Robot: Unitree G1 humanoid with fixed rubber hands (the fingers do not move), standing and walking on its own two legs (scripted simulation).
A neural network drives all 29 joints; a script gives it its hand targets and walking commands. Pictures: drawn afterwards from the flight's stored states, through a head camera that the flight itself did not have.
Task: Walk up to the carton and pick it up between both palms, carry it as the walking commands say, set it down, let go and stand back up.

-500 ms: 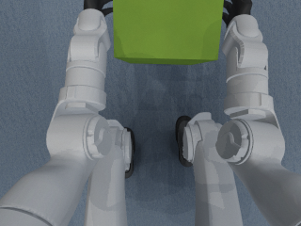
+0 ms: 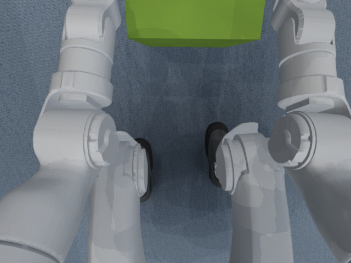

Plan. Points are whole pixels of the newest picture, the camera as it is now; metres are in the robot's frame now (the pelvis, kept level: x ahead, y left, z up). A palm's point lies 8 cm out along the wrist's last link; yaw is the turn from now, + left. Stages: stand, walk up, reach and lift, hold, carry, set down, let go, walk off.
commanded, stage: set down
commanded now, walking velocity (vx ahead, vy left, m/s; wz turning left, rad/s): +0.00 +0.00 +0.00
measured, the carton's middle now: out of the picture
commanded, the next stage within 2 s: none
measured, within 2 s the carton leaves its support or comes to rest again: rests again in 0.58 s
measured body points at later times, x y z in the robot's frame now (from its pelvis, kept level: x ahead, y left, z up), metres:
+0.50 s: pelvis +0.00 +0.00 -0.01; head +0.37 -0.01 +0.23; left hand +0.58 +0.09 -0.18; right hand +0.55 -0.20 -0.17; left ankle +0.09 +0.12 -0.36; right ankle +0.12 -0.13 -0.36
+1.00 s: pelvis +0.00 +0.00 -0.02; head +0.38 +0.00 +0.22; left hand +0.58 +0.09 -0.19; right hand +0.55 -0.21 -0.19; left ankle +0.09 +0.12 -0.36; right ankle +0.12 -0.13 -0.36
